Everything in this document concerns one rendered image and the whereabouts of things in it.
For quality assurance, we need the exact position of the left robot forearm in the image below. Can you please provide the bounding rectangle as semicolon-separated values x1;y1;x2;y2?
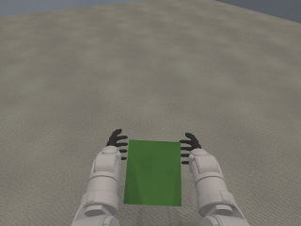
71;145;121;225

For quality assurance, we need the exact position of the robot left upper arm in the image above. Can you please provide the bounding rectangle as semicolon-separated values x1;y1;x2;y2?
72;214;120;226

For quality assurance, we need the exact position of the right robot hand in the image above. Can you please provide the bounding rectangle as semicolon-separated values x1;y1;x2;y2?
179;133;202;165

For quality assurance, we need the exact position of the carton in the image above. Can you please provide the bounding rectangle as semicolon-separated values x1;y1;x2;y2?
123;139;182;207

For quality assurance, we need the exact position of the robot right upper arm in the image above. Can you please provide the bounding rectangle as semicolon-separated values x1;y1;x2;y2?
199;214;250;226

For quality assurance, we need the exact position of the right robot forearm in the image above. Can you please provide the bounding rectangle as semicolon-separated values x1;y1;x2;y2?
188;148;249;224

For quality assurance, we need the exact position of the left robot hand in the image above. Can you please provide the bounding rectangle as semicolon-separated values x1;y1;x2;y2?
106;129;128;160

